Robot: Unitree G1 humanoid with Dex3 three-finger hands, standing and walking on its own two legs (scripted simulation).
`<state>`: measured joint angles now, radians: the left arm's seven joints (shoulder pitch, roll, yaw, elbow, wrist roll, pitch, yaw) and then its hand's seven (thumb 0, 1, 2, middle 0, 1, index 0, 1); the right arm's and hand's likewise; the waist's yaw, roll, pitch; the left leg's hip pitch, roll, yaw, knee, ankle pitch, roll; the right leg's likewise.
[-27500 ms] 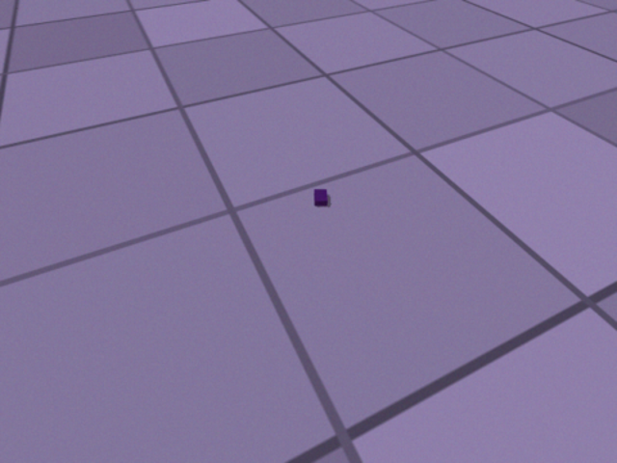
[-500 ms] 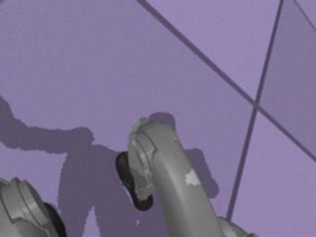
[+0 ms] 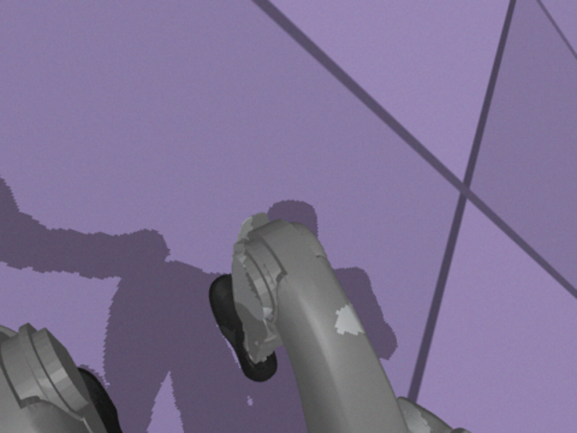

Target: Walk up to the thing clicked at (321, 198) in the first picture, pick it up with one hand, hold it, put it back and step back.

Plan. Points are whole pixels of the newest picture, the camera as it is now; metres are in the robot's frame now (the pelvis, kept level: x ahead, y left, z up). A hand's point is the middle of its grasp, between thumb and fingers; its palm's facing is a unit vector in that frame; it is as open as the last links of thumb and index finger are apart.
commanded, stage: open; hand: left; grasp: from above
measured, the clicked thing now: out of the picture +0.47 +0.28 -0.29
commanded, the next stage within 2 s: withdraw in 0.10 s
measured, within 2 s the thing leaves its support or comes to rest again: neither
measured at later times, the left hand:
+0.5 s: hand out of the picture +0.47 +0.28 -0.22, palm faces -0.33 -0.16 -0.93, open 14.0 cm
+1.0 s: hand out of the picture +0.45 +0.28 -0.10, palm faces -0.48 -0.08 -0.88, open 14.0 cm
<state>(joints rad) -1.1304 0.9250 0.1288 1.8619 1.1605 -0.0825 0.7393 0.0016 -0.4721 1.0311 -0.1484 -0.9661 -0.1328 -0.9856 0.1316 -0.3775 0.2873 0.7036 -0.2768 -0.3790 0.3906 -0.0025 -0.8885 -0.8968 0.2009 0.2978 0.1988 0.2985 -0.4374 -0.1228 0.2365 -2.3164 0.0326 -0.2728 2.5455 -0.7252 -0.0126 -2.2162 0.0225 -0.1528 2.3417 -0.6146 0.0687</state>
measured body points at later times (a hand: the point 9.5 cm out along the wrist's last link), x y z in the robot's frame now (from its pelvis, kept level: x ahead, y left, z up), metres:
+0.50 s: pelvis +0.00 +0.00 +0.01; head +0.28 +0.10 +0.35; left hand +0.49 +0.29 -0.17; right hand +0.02 -0.25 -0.05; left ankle +0.06 +0.13 -0.27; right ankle +0.13 -0.13 -0.27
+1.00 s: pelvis +0.00 -0.01 +0.04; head +0.21 +0.06 +0.43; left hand +0.47 +0.28 -0.05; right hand +0.11 -0.28 -0.07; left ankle +0.06 +0.13 -0.27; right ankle +0.13 -0.13 -0.27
